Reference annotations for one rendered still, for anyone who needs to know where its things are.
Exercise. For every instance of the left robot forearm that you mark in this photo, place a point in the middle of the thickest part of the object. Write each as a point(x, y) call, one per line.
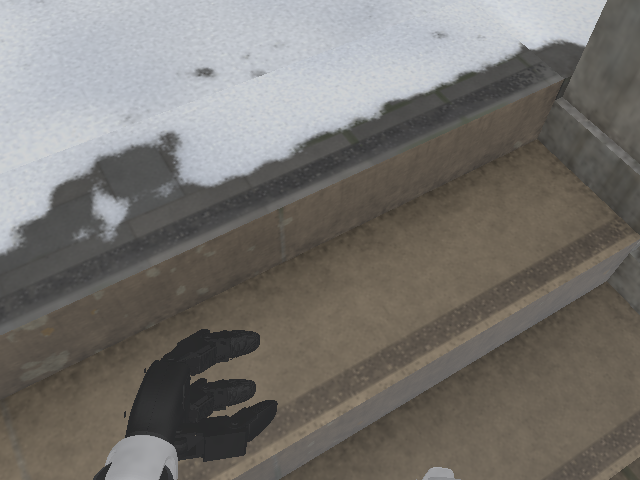
point(140, 457)

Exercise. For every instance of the left robot hand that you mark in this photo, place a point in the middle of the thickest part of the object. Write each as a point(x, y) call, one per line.
point(168, 407)

